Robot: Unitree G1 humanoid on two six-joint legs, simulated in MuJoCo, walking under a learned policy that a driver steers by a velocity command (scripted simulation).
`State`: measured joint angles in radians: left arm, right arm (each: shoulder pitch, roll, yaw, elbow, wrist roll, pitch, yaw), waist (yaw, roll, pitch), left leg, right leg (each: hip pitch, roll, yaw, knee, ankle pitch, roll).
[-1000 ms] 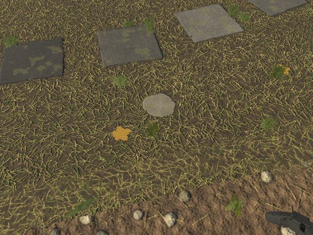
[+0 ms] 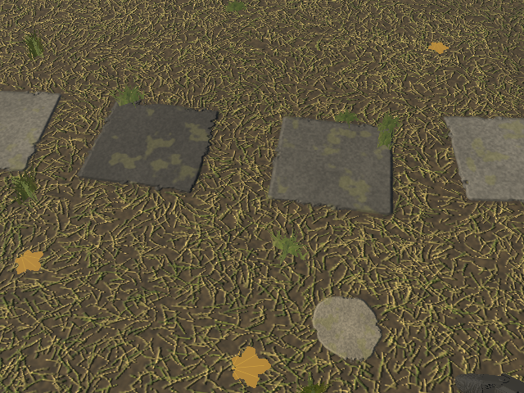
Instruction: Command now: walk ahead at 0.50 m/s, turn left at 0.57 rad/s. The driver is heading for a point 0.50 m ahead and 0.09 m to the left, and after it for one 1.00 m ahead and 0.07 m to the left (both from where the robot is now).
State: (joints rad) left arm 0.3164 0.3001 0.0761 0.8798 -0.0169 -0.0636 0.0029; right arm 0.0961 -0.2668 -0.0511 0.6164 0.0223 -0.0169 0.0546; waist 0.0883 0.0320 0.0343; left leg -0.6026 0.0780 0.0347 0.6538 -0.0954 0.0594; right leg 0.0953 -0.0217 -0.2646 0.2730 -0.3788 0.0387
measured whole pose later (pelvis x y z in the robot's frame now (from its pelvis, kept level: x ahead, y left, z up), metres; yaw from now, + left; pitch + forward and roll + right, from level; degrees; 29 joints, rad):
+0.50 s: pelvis +0.28 +0.02 +0.01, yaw +17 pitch +2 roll +1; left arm 0.02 0.29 0.04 0.72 0.00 -0.11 -0.03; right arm 0.38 -0.30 -0.08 0.70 0.02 -0.04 -0.02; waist -0.08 -0.04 0.01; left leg -0.08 -0.10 -0.18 0.44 -0.38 0.05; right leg -0.52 -0.01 0.07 0.50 0.01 0.03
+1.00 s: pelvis +0.42 +0.04 +0.01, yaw +21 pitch -1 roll -1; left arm 0.17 0.24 0.01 0.87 0.01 -0.03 -0.02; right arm 0.18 -0.25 -0.04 0.69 -0.02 0.03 -0.03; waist 0.03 0.00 0.02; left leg -0.27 0.02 -0.06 0.51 -0.23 -0.03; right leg -0.22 0.02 -0.02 0.48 -0.26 -0.01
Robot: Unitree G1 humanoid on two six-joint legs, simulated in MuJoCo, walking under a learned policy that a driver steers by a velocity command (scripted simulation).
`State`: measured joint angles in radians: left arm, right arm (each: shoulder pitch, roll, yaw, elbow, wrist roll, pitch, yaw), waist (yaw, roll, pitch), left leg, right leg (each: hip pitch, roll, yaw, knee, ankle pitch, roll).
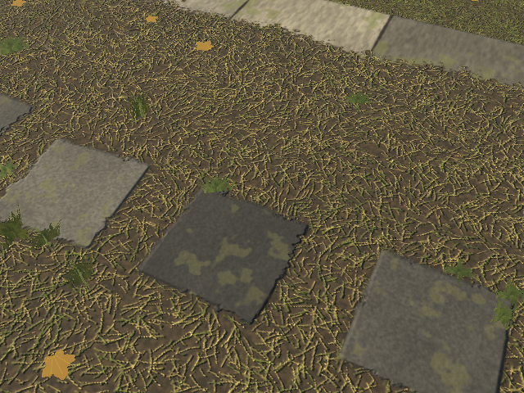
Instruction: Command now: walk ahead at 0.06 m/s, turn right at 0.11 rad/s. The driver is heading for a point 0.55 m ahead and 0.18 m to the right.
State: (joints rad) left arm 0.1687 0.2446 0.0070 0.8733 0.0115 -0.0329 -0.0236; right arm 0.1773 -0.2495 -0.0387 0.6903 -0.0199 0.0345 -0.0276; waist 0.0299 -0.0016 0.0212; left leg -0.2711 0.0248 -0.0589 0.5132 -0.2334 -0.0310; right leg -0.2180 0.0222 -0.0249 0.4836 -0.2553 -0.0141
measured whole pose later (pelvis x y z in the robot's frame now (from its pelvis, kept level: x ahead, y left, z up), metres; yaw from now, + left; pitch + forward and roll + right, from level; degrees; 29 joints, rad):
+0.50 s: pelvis +0.01 -0.02 +0.01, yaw -15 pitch +2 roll +2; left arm 0.18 0.30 0.06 0.76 -0.01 0.02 0.02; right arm 0.13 -0.30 -0.09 0.69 0.00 0.02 -0.07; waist 0.02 0.01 0.05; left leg -0.50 -0.02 -0.07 1.02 -0.41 -0.09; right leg -0.30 0.06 0.09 0.46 -0.20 -0.07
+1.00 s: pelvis +0.03 +0.00 +0.00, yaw -29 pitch +1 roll +0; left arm 0.17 0.30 0.07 0.69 -0.01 0.06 0.01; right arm 0.19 -0.26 -0.06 0.73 0.00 0.00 -0.02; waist -0.02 -0.02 0.05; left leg -0.20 0.03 0.02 0.45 -0.26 -0.01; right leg -0.39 0.00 0.05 0.76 -0.40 0.08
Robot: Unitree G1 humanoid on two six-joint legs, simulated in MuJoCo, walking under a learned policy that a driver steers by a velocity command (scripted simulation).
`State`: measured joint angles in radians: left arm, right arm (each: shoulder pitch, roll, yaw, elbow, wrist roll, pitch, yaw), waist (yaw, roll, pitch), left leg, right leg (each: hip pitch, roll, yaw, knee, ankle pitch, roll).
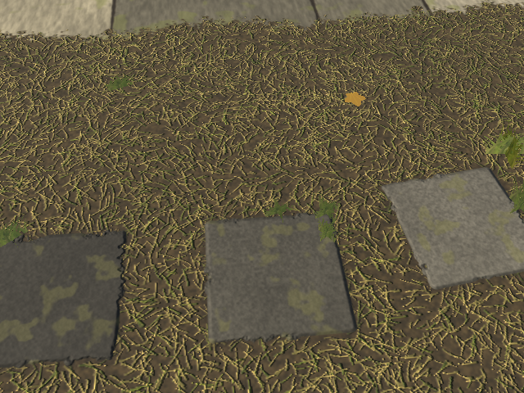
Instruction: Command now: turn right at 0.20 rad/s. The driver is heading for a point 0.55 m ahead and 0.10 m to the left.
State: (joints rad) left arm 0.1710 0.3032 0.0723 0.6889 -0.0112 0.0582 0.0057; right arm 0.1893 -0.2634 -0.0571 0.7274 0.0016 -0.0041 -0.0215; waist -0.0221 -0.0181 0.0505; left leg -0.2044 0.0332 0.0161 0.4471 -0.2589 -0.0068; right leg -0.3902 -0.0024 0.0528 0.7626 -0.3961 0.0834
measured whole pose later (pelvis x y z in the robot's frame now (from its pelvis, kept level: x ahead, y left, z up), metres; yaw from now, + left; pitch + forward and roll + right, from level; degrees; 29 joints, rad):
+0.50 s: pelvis +0.02 -0.04 +0.00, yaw -1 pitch -1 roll +0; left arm 0.16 0.24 0.03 0.78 0.01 0.02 0.01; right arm 0.22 -0.29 -0.03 0.90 -0.01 0.00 -0.04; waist -0.02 0.01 0.03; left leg -0.13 0.08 0.00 0.44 -0.29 -0.08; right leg -0.20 0.04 0.03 0.49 -0.27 -0.04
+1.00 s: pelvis +0.02 -0.02 -0.01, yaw +0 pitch -1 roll +0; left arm 0.23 0.24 0.04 0.97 -0.01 0.01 0.03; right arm 0.28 -0.25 -0.03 1.04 0.01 -0.02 -0.04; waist -0.01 0.00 0.00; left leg -0.20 0.05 0.00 0.61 -0.43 -0.01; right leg -0.22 0.03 0.03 0.55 -0.32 -0.04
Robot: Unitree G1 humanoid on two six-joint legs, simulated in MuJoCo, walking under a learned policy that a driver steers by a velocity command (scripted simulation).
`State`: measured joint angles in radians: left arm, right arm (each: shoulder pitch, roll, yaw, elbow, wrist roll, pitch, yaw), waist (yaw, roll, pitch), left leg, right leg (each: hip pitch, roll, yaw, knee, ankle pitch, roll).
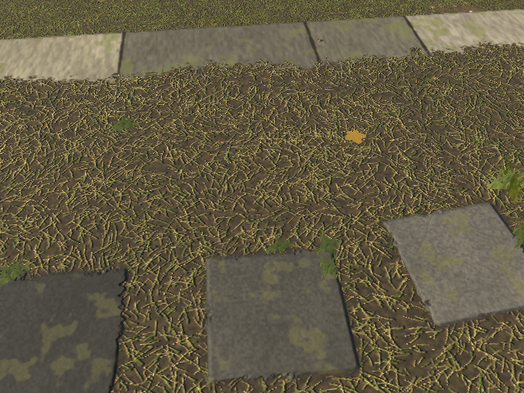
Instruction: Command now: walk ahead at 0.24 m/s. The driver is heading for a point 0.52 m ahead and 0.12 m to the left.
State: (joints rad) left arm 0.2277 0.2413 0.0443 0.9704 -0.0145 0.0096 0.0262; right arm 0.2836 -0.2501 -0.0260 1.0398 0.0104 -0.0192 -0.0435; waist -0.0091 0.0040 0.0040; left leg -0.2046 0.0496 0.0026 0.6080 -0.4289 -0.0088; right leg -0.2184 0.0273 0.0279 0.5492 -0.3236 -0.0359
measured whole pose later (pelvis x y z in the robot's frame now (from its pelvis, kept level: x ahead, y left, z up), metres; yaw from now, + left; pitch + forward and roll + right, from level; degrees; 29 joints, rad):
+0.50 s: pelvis +0.19 +0.01 -0.01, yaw +0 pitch +2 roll -1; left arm -0.09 0.23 0.03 0.82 -0.03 -0.09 -0.05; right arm 0.53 -0.22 -0.03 1.08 0.01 -0.07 -0.02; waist -0.10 -0.01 0.05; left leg 0.21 0.02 0.02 0.17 -0.41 0.00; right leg -0.55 -0.01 -0.06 0.53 -0.04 -0.07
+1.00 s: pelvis +0.45 +0.01 +0.00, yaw +7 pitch +1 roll -3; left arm 0.30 0.24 0.04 1.05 -0.01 -0.06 0.01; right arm 0.07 -0.23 -0.04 0.84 -0.01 -0.07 0.02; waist 0.05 0.03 0.04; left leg -0.49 0.05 0.00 0.51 0.03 0.06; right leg 0.00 0.03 -0.16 0.36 -0.37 -0.01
